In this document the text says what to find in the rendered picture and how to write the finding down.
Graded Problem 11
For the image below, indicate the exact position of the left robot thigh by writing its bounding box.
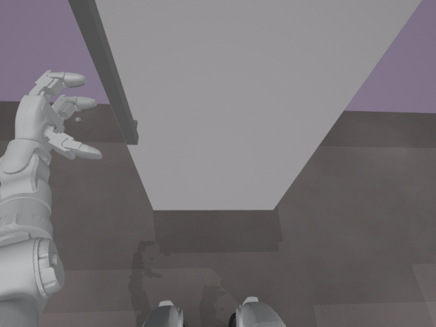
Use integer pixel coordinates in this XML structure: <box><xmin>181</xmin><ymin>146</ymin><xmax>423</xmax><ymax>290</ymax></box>
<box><xmin>142</xmin><ymin>305</ymin><xmax>183</xmax><ymax>327</ymax></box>

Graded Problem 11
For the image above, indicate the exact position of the robot right shin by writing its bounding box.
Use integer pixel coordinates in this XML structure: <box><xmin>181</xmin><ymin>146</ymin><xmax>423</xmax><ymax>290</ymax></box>
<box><xmin>242</xmin><ymin>296</ymin><xmax>258</xmax><ymax>306</ymax></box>

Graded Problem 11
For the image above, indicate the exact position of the fridge door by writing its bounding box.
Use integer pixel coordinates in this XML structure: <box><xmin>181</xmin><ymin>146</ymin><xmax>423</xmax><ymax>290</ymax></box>
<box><xmin>95</xmin><ymin>0</ymin><xmax>422</xmax><ymax>211</ymax></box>

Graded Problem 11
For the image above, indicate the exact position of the robot left hand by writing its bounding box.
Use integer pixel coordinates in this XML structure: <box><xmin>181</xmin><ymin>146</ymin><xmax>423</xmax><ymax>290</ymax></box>
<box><xmin>15</xmin><ymin>70</ymin><xmax>102</xmax><ymax>160</ymax></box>

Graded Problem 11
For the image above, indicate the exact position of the left robot upper arm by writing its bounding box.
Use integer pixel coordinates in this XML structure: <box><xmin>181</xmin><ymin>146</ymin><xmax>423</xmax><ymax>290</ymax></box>
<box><xmin>0</xmin><ymin>237</ymin><xmax>65</xmax><ymax>327</ymax></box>

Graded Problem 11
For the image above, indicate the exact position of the left robot forearm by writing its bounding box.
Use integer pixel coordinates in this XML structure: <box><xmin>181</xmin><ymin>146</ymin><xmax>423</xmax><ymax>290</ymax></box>
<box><xmin>0</xmin><ymin>138</ymin><xmax>53</xmax><ymax>246</ymax></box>

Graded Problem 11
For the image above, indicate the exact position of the handle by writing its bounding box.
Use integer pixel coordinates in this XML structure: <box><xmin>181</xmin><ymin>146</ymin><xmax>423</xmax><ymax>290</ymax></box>
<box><xmin>68</xmin><ymin>0</ymin><xmax>139</xmax><ymax>145</ymax></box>

